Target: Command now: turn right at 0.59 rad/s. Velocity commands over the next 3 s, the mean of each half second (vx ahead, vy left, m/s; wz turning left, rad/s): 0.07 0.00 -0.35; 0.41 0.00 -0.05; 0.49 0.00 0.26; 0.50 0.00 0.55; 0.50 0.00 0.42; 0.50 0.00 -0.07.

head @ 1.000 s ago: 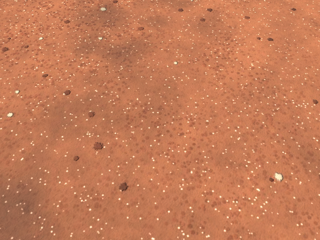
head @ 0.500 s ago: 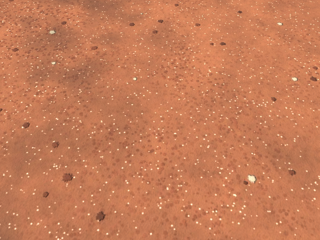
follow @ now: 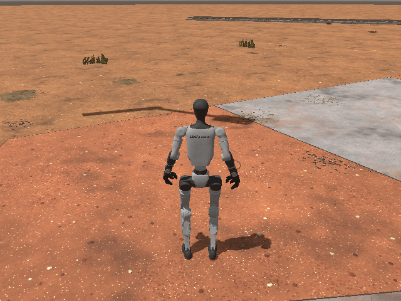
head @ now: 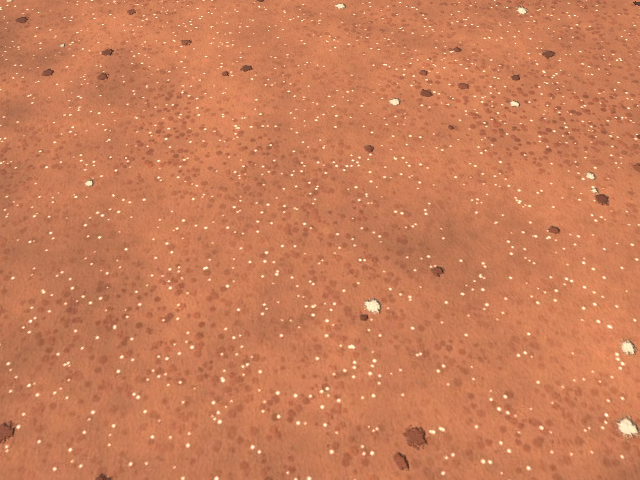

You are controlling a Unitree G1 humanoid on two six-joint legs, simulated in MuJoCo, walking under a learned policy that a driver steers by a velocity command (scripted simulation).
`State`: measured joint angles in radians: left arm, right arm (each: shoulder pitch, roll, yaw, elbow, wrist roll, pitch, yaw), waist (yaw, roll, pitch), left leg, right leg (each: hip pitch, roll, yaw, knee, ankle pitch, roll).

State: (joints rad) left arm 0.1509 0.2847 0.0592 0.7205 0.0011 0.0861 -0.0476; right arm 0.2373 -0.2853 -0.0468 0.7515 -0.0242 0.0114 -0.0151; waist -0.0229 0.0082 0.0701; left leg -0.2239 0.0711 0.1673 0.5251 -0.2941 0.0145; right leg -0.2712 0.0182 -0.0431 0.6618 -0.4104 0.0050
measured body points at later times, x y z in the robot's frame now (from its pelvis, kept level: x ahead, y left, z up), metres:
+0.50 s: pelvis +0.02 -0.01 +0.01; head +0.02 -0.01 +0.46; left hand +0.12 +0.24 -0.12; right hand +0.08 -0.30 -0.11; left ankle +0.03 +0.10 -0.71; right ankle -0.02 -0.10 -0.74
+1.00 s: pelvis +0.21 -0.05 -0.01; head +0.25 -0.05 +0.44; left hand +0.46 +0.14 -0.11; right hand +0.09 -0.28 -0.15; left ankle +0.04 +0.09 -0.74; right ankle +0.33 -0.15 -0.73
